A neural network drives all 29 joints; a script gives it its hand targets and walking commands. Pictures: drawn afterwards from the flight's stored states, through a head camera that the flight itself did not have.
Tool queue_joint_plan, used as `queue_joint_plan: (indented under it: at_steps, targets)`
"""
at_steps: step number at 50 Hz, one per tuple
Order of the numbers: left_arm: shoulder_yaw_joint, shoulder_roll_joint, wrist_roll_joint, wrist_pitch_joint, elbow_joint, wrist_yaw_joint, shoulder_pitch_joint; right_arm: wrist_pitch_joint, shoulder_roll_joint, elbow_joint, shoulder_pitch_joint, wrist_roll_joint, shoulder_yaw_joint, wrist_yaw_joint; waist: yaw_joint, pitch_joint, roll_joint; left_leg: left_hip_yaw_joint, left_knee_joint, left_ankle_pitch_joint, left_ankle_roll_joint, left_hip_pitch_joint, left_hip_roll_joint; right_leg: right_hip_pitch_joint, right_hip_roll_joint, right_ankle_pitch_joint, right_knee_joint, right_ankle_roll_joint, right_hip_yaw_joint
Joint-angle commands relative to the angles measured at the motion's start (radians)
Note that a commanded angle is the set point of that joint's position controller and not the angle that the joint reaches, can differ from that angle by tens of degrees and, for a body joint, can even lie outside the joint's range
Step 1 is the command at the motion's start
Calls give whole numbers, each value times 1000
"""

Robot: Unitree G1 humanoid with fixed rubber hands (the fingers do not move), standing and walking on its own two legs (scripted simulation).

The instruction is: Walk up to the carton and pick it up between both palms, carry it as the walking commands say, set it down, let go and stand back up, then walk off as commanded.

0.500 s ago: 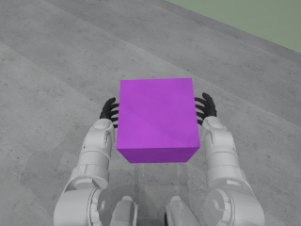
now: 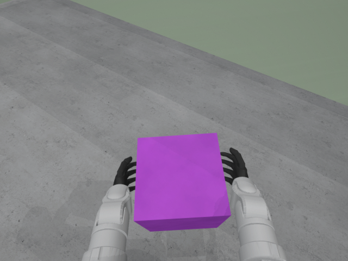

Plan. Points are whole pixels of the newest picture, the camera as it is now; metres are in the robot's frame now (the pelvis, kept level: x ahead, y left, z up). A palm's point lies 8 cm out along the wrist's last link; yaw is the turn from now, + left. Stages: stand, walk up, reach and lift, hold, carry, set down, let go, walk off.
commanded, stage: reach and lift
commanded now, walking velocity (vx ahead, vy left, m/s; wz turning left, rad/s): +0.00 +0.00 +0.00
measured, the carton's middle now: (180, 186) +0.34 -0.01 -0.07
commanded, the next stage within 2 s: hold in 1.84 s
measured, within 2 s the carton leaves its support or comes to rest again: neither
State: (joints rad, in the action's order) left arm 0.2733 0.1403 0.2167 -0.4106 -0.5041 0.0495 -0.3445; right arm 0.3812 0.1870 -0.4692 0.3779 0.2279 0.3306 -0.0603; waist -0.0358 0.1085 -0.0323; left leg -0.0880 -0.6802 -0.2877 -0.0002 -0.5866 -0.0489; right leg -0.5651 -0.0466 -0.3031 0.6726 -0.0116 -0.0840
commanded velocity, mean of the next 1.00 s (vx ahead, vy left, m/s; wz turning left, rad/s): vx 0.00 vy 0.00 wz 0.00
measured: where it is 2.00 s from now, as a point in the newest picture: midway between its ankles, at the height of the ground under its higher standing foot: outside the picture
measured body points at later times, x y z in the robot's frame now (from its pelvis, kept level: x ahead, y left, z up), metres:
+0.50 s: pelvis -0.02 +0.01 +0.01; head -0.06 +0.01 +0.46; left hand +0.31 +0.13 +0.04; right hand +0.30 -0.16 +0.06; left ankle +0.02 +0.12 -0.72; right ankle +0.01 -0.12 -0.72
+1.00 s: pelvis +0.00 +0.00 +0.03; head -0.05 +0.01 +0.47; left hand +0.31 +0.14 +0.06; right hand +0.31 -0.15 +0.08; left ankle +0.02 +0.12 -0.72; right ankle +0.01 -0.12 -0.72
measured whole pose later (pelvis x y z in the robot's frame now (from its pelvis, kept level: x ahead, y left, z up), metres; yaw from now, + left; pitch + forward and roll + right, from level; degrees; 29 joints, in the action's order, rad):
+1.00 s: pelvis +0.00 +0.00 +0.03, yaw -1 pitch -6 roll +0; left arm 0.23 0.16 0.25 -0.77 -0.32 0.03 -0.30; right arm 0.73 0.17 -0.31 0.33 0.25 0.26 -0.05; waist -0.01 0.02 -0.02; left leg -0.08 -0.42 -0.21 0.00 -0.09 -0.03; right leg -0.07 -0.04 -0.22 0.40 -0.01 -0.10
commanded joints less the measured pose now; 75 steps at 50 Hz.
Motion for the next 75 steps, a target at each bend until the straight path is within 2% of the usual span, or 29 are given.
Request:
queue_joint_plan:
  at_steps: [1, 2, 6, 7, 8, 13, 14, 15, 18, 19, 20, 23, 24, 26, 29, 31, 32, 34, 40, 42, 49, 50, 55, 56, 59, 64, 65, 70, 75]
  targets:
    - [-573, 993, -108, -3, 104, -257, -729, 70, 1053, -130, 441, -127, -517, 255, 3, 394, 170, 9, 110, 236, 18, 313, -49, 255, -35, 287, -113, 8, -26]
    - [-574, 991, -112, -16, 126, -260, -651, 85, 1031, -114, 410, -105, -503, 264, -30, 413, 114, 2, 144, 313, 25, 398, -38, 300, -60, 349, -117, -1, -1]
    - [-633, 999, -201, -39, 216, -268, -648, 116, 1059, 5, 408, -170, -622, 256, 19, 493, 36, -9, 134, 453, 11, 462, -41, 388, -55, 489, -126, -25, -1]
    - [-570, 963, -159, -49, 163, -271, -693, 130, 1060, -57, 409, -136, -539, 258, -29, 422, -14, -1, 157, 356, 4, 443, -39, 361, -67, 414, -153, -27, 1]
    - [-548, 975, -129, -63, 115, -269, -653, 129, 1032, -93, 426, -127, -514, 264, 10, 338, 82, -5, 188, 280, 11, 406, -34, 370, -44, 338, -168, -10, 2]
    - [-552, 1014, -172, -86, 85, -281, -787, 163, 1038, -59, 593, -132, -538, 266, -5, 259, -21, 1, 214, 47, -19, 349, -36, 388, -38, 96, -195, -8, 6]
    - [-530, 1028, -184, -84, 73, -278, -774, 172, 1089, -67, 586, -150, -563, 263, 32, 245, -73, -11, 212, 50, -36, 354, -27, 354, -39, 83, -199, -12, 4]
    - [-643, 1091, -239, -87, 160, -284, -806, 171, 1117, 19, 591, -199, -633, 265, -3, 419, -3, -6, 202, 120, -20, 481, -30, 427, -47, 147, -191, 2, -2]
    - [-586, 1066, -219, -113, 138, -282, -873, 196, 1099, -16, 663, -207, -613, 280, 13, 388, 33, 11, 214, 29, -16, 401, -30, 479, -21, 86, -209, 2, -16]
    - [-564, 1089, -223, -135, 79, -274, -830, 218, 1050, -65, 645, -186, -538, 283, -33, 259, 46, -14, 250, -19, -5, 452, -6, 383, -42, 48, -205, 14, 3]
    - [-510, 1051, -170, -154, 53, -278, -844, 225, 1041, -112, 653, -171, -501, 289, 23, 198, 68, 10, 254, -62, -3, 399, -20, 373, -31, -11, -240, 25, -4]
    - [-512, 1073, -215, -152, 25, -289, -811, 242, 1020, -42, 711, -200, -538, 285, 33, 207, 29, 1, 269, -48, -19, 395, 2, 409, -39, 10, -221, 5, 9]
    - [-556, 1046, -217, -162, 133, -282, -894, 247, 1078, -90, 668, -212, -535, 294, 9, 245, 108, 19, 263, -13, -4, 418, -16, 453, -16, 49, -232, 19, -6]
    - [-531, 1049, -233, -191, 106, -274, -837, 273, 1049, -50, 645, -214, -546, 296, 30, 183, 57, 2, 276, -6, 4, 443, -6, 439, -34, 62, -243, 5, 10]
    - [-515, 1058, -237, -211, 119, -275, -819, 308, 1001, -91, 587, -167, -507, 298, -19, 140, 22, -23, 296, -1, -4, 456, 6, 451, -42, 65, -261, 9, 11]
    - [-509, 1012, -218, -227, 160, -271, -798, 318, 1070, -60, 586, -205, -543, 291, 39, 216, 57, 11, 287, 98, -7, 497, -10, 523, -27, 176, -265, 8, -5]
    - [-514, 995, -229, -236, 168, -271, -792, 337, 1060, -67, 542, -185, -552, 286, 5, 198, -63, 7, 275, 133, -14, 502, -7, 529, -30, 204, -289, -5, -3]
    - [-581, 1036, -251, -243, 222, -278, -770, 318, 1045, 60, 560, -234, -620, 278, 19, 277, 30, 23, 281, 250, 8, 557, -28, 580, -40, 327, -286, -11, -4]
    - [-619, 1053, -239, -266, 276, -274, -650, 312, 1026, 235, 561, -259, -703, 260, 45, 289, 61, 19, 286, 330, 4, 582, -32, 599, -27, 408, -286, -13, -21]
    - [-609, 1024, -247, -267, 289, -261, -664, 322, 1013, 163, 511, -227, -669, 264, 17, 239, -36, -16, 289, 348, -4, 587, -14, 560, -37, 413, -283, -20, -9]
    - [-625, 945, -254, -280, 379, -265, -655, 354, 1057, 81, 375, -238, -656, 270, 68, 197, 55, 29, 317, 271, 2, 527, -41, 607, -25, 365, -301, -16, -34]
    - [-589, 966, -236, -288, 325, -266, -668, 348, 1007, 85, 436, -204, -615, 270, 22, 157, 51, 24, 323, 209, 4, 524, -40, 571, -26, 295, -319, -15, -26]
    - [-653, 1011, -246, -271, 352, -272, -663, 306, 1027, 170, 459, -224, -652, 268, 45, 244, 101, 18, 302, 300, 12, 587, -42, 548, -30, 339, -303, 3, -23]
    - [-702, 1038, -267, -265, 422, -267, -698, 311, 1034, 185, 473, -225, -666, 275, 1, 303, 31, -4, 290, 362, 14, 643, -24, 554, -50, 348, -295, 5, 2]
    - [-615, 1014, -229, -267, 284, -265, -692, 305, 1005, 169, 593, -220, -642, 286, 52, 229, 21, 11, 307, 203, 7, 556, -26, 501, -44, 186, -298, 2, 0]
    - [-659, 1041, -279, -252, 329, -262, -749, 311, 1028, 76, 540, -217, -623, 293, 2, 206, -2, -3, 309, 169, 1, 552, -11, 470, -45, 168, -275, 0, -3]
    - [-637, 1017, -266, -259, 337, -264, -756, 309, 1050, 75, 521, -230, -647, 296, 59, 238, 41, 15, 311, 160, 4, 533, -18, 532, -42, 174, -282, 10, -3]
    - [-621, 1053, -249, -275, 290, -258, -735, 308, 983, 75, 516, -205, -598, 297, 6, 154, 89, -4, 318, 126, 24, 562, -12, 432, -39, 136, -279, 24, -13]
    - [-638, 1033, -258, -257, 322, -257, -703, 309, 1074, 120, 539, -251, -690, 287, 70, 283, 18, 10, 296, 238, -5, 561, -22, 521, -31, 235, -279, 8, -11]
